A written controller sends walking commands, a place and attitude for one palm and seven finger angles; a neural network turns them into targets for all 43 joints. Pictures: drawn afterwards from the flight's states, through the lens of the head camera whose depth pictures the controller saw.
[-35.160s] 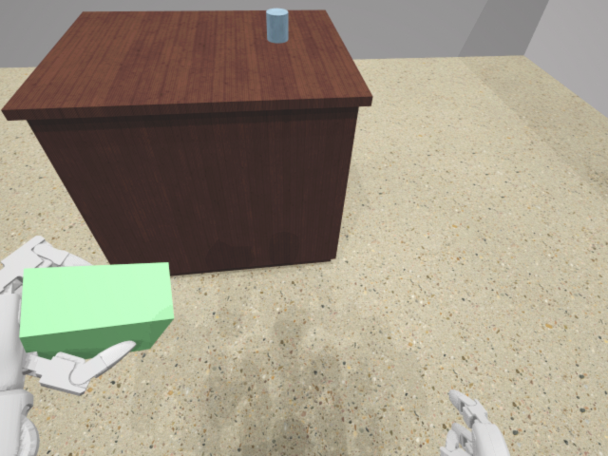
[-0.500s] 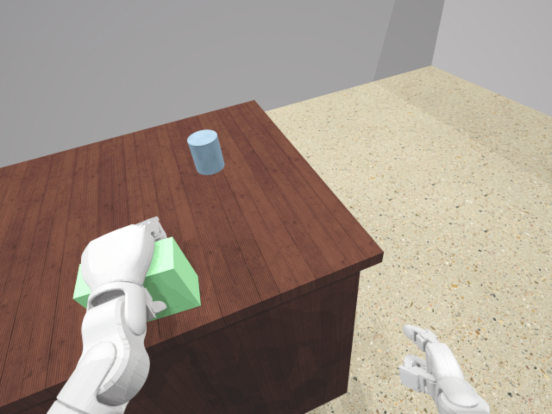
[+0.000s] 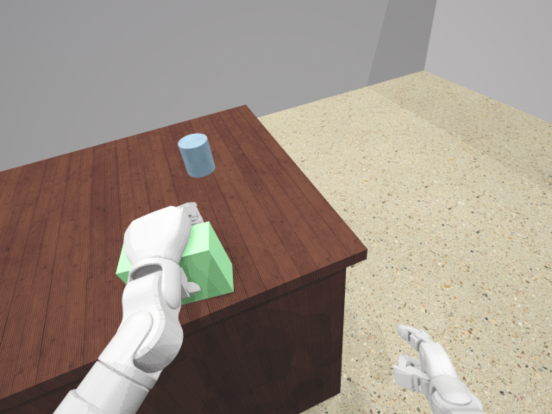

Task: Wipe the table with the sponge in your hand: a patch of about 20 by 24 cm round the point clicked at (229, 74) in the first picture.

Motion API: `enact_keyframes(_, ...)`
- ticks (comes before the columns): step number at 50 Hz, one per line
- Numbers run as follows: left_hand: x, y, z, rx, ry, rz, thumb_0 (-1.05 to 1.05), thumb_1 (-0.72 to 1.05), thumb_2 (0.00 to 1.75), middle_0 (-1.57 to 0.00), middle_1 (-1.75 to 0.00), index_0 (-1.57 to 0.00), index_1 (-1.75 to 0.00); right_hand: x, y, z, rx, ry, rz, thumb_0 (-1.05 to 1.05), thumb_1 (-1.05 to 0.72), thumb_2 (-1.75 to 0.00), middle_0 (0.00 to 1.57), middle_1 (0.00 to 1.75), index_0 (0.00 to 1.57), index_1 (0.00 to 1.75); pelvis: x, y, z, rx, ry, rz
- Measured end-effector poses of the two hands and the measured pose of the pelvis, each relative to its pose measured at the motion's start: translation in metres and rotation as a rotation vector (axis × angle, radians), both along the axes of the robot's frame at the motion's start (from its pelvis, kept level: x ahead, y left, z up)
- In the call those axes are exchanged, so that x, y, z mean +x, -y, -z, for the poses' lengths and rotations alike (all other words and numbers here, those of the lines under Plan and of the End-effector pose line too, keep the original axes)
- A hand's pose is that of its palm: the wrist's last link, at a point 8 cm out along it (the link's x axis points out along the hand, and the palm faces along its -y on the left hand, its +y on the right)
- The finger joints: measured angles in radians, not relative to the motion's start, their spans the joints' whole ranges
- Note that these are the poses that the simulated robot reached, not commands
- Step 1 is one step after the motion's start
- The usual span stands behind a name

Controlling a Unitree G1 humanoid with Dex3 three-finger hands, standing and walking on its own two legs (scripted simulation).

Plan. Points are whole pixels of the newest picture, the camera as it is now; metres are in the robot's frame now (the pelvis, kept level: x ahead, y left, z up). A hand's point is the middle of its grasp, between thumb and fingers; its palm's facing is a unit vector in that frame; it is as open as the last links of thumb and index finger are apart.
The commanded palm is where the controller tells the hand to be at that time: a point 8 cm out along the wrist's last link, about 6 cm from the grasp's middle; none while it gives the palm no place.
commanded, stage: slide across to the third lane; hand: left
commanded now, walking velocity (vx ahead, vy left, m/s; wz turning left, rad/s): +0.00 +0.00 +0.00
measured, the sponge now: (184, 274) +0.30 +0.19 +0.07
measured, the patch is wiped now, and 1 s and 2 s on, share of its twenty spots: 0.75 0.90 0.95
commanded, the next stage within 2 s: wipe forward along the third lane in 0.04 s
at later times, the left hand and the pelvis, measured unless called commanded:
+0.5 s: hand (188, 245) +0.32 +0.18 +0.11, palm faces +0.07 -0.10 -0.99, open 9.9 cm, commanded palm +0.30 +0.20 +0.16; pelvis -0.01 -0.02 +0.00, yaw +0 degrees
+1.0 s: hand (185, 219) +0.38 +0.21 +0.11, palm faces +0.00 -0.06 -1.00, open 9.9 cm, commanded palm +0.36 +0.23 +0.14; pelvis +0.00 -0.03 +0.00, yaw -1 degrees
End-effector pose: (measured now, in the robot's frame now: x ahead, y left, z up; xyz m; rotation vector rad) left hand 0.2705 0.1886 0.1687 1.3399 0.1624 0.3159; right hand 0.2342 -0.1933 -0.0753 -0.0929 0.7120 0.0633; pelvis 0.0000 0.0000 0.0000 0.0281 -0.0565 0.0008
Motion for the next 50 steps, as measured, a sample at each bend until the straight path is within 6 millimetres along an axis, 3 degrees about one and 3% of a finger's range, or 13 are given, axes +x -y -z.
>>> enact_keyframes(10, 0.003, 0.008, 0.003, 0.023, -0.019, -0.016, -0.01, -0.5, 1.05, -0.7, -1.4, -0.78, -1.31, -0.001, 0.022, 0.0, -0.022, -0.009, 0.029, 0.01, -0.9, -0.9, 0.2, 0.29, 0.2, 0.3, -0.001, 0.008, 0.0, 0.002, 0.0, 0.0)
enact_keyframes(21, 0.021, 0.011, 0.006, 0.08, -0.062, -0.061, -0.02, -0.51, 1.05, -0.71, -1.4, -0.79, -1.31, -0.011, 0.031, 0.007, -0.02, -0.032, 0.05, 0.01, -0.9, -0.9, 0.2, 0.29, 0.2, 0.3, -0.005, 0.016, 0.0, 0.009, -0.01, 0.0)
enact_keyframes(41, 0.083, -0.012, 0.005, 0.125, -0.159, -0.113, 0.01, -0.52, 1.07, -0.72, -1.37, -0.78, -1.32, -0.06, 0.075, 0.035, -0.1, -0.174, 0.149, 0.01, -0.9, -0.9, 0.2, 0.29, 0.2, 0.3, -0.002, 0.027, 0.002, 0.009, -0.087, 0.002)
enact_keyframes(50, 0.094, -0.017, 0.007, 0.131, -0.15, -0.093, 0.01, -0.52, 1.07, -0.72, -1.37, -0.78, -1.32, -0.078, 0.082, 0.044, -0.104, -0.231, 0.183, 0.01, -0.91, -0.9, 0.2, 0.29, 0.2, 0.3, 0.003, 0.026, 0.003, 0.009, -0.108, 0.013)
